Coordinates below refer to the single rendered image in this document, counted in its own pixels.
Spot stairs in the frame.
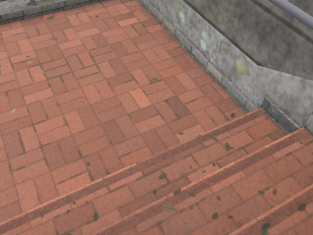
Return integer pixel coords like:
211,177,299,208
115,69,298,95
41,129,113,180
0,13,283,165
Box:
0,108,313,235

